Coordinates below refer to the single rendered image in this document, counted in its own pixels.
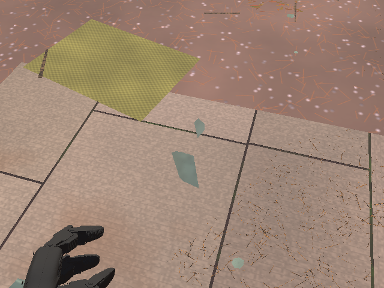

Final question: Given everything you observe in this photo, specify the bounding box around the robot left hand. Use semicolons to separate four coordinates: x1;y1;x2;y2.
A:
22;225;115;288

